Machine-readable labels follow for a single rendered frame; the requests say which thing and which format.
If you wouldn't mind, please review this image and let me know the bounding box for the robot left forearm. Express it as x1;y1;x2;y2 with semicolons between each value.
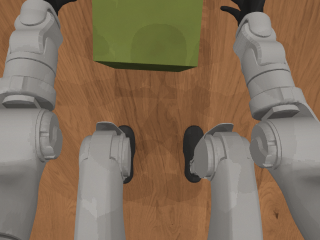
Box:
0;0;63;112

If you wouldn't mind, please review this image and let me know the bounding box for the robot right upper arm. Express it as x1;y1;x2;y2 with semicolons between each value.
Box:
249;116;320;240

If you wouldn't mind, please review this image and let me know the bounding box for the robot left hand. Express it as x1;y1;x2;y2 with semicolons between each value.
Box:
43;0;77;16

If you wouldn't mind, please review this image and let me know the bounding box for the carton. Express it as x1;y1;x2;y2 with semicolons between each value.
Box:
92;0;203;72

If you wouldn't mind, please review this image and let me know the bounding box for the robot left upper arm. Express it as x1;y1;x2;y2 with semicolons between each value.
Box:
0;108;63;240

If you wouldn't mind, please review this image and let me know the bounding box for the robot right hand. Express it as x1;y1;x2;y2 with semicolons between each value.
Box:
220;0;266;27

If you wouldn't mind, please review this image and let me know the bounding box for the robot right foot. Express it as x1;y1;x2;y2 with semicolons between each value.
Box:
183;125;204;183

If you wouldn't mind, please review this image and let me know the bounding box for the robot left shin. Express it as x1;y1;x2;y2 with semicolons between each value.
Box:
78;121;127;178

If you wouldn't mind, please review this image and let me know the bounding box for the robot right forearm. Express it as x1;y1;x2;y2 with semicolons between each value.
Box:
233;12;320;123

